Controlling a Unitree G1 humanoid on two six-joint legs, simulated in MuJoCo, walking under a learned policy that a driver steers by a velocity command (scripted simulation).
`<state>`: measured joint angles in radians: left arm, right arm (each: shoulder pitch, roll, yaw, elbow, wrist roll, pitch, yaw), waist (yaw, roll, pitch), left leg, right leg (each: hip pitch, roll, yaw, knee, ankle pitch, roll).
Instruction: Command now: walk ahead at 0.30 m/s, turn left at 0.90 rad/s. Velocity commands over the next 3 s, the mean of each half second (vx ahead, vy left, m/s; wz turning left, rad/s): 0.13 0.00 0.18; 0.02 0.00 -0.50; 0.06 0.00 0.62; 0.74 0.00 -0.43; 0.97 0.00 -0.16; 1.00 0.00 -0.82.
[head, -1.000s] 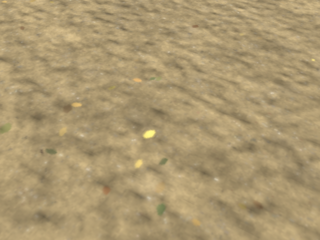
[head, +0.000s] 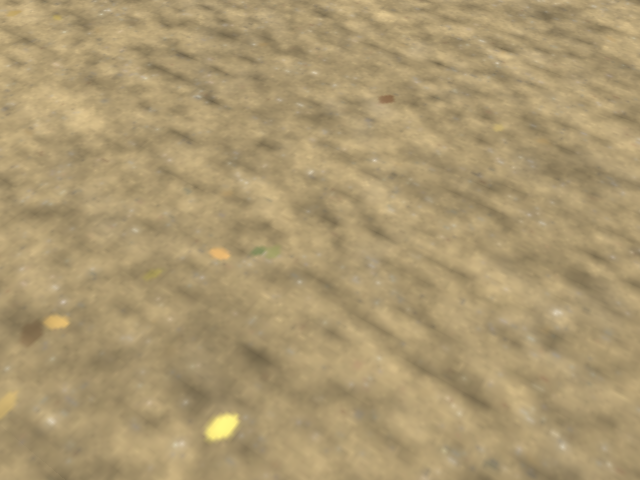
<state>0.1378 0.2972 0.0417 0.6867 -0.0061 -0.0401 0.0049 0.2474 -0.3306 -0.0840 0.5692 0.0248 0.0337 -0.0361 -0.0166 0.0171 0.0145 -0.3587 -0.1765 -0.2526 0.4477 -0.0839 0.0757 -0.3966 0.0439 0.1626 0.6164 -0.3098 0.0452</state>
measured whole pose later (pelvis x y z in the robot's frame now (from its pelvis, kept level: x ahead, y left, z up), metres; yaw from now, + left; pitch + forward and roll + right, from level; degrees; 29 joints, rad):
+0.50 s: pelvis +0.11 -0.02 +0.00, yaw +2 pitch +3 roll +0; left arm 0.29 0.31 0.06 0.77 -0.04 0.00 0.01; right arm 0.08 -0.24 -0.03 0.56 -0.02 0.03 -0.04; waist 0.07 -0.01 0.05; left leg -0.29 0.02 0.00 0.48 -0.23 -0.01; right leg -0.44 0.00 0.04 1.01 -0.56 0.08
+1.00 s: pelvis +0.14 -0.07 +0.00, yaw -13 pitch +0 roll +1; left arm 0.12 0.23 0.02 0.62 0.04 0.01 0.03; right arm 0.20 -0.30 -0.08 0.75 0.01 0.05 -0.02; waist -0.03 0.05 0.04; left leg -0.47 0.05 -0.01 0.92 -0.34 -0.08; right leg -0.26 0.05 -0.02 0.48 -0.22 -0.07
